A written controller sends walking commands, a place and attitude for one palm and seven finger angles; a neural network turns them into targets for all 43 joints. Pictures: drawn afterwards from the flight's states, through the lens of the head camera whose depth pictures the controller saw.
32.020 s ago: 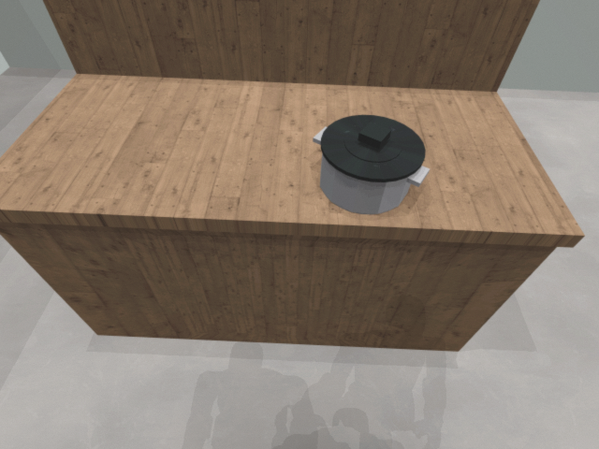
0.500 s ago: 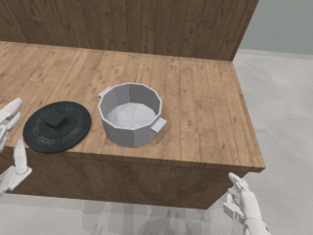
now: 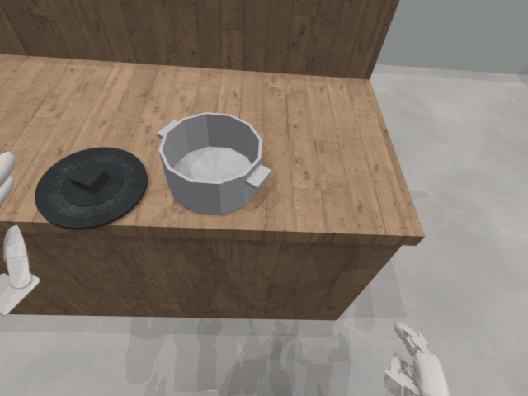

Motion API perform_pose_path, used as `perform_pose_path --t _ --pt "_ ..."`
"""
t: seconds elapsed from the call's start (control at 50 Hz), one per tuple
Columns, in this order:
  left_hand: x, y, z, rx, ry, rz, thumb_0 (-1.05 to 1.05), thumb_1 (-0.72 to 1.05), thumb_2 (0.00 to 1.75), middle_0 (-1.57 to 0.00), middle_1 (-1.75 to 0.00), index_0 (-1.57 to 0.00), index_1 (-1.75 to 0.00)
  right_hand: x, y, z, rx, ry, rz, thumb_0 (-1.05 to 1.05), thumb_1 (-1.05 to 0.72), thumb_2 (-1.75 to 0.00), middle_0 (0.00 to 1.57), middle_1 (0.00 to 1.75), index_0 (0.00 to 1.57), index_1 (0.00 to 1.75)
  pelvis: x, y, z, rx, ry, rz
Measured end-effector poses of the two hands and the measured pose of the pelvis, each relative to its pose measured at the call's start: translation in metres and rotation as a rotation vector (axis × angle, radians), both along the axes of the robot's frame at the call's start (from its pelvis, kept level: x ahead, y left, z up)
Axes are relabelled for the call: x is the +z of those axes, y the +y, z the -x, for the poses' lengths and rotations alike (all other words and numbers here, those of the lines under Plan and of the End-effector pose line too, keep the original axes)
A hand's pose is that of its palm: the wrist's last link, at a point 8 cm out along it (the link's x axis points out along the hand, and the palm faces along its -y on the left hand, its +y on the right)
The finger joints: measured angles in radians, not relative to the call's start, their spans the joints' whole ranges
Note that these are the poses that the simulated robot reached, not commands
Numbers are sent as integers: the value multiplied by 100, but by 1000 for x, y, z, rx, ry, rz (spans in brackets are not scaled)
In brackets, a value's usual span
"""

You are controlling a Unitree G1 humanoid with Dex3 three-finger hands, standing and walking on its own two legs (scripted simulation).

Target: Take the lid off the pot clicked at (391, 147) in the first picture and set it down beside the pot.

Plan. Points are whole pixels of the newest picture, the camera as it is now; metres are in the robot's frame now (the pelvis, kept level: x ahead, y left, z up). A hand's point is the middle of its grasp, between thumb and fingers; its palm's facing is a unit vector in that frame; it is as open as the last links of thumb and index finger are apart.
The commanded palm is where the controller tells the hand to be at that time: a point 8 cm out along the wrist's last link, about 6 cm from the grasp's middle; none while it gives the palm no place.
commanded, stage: step back with the hand held close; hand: left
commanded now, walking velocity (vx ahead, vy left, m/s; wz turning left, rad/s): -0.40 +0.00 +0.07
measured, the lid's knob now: (89, 176) +0.49 +0.37 -0.04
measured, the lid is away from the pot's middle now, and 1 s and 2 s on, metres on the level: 0.24 0.24 0.24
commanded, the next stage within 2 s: stop stepping back and stand still in 0.34 s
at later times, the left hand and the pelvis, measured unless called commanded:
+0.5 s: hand out of the picture +0.06 +0.24 +0.14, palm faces +0.38 -0.87 -0.31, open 7.5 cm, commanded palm -0.03 +0.28 +0.18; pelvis -0.15 -0.01 -0.02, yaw +3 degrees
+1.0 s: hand out of the picture -0.05 +0.26 +0.13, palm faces +0.40 -0.87 -0.29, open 7.5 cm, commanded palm -0.11 +0.30 +0.18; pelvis -0.23 +0.01 -0.03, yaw +2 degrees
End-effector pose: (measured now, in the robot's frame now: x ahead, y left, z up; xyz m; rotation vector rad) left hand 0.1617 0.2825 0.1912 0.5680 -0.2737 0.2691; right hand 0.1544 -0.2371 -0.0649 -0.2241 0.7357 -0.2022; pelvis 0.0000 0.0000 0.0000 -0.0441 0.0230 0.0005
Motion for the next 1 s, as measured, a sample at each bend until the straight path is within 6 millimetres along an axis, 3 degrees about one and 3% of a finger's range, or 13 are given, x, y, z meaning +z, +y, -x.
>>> perform_pose_path --t 0.14,0.26,0.38,0.44,0.5,0.56,0.62,0.68,0.72,0.78,0.82,0.9,1.0 --pt "-1 -27 31 -50 10 12 2 89 90 -21 -31 -21 -30 -6 19 12 72 -78 -106 1 -90 -90 21 30 20 30 -4 -12 41 -30 5 -3" --pt "-7 -41 81 -67 36 24 2 88 90 -22 -31 -21 -30 -12 3 55 61 -37 -111 1 -90 -90 21 30 20 30 -7 -24 74 15 -22 2" --pt "-17 -22 124 -10 -61 98 2 88 90 -22 -31 -21 -30 -5 -23 99 12 -1 21 1 -90 -90 21 30 20 30 -13 -16 98 45 -16 -16" --pt "-25 -6 139 5 -131 121 2 88 90 -22 -31 -21 -30 -3 -24 115 9 -16 79 1 -90 -90 20 30 20 30 -22 -9 122 60 -25 -23" --pt "-44 4 139 33 -76 183 2 88 90 -21 -31 -21 -30 -1 -17 136 52 -9 73 1 -90 -90 20 30 20 30 -18 -8 149 53 -44 -38" --pt "-29 -2 156 0 -72 134 2 89 90 -21 -31 -21 -30 8 -7 161 43 -43 21 1 -90 -90 20 30 20 30 -13 -12 167 47 -34 -17" --pt "0 -20 184 -76 -100 53 2 89 90 -21 -31 -20 -30 10 -1 183 34 -56 -26 1 -90 -90 20 30 20 30 -10 -12 179 30 -15 -3" --pt "24 -33 210 -117 -131 -64 2 89 90 -21 -31 -21 -30 -1 3 202 41 -43 -60 1 -90 -90 21 30 20 30 -12 -13 189 23 5 3" --pt "27 -34 223 -102 -133 -136 2 89 90 -21 -31 -21 -30 -16 4 212 49 -35 -85 1 -90 -90 21 30 20 30 -19 -15 196 15 7 -3" --pt "16 -22 234 -43 -119 -125 1 88 90 -22 -31 -21 -30 -41 3 226 51 13 -108 1 -90 -90 21 30 20 30 -27 -13 212 52 -28 46" --pt "4 -7 241 18 -115 -67 1 88 90 -22 -31 -21 -30 -47 3 238 48 67 -110 1 -90 -90 21 30 20 30 -26 -12 215 62 -46 38" --pt "-29 18 251 111 -76 84 1 88 90 -21 -31 -21 -30 -32 0 253 14 86 -66 2 -90 -90 21 30 20 30 -22 -6 219 23 -31 22" --pt "-52 19 248 40 -99 194 2 89 90 -21 -31 -21 -30 -8 3 250 29 12 67 2 -90 -90 21 30 20 30 -30 12 233 34 0 33"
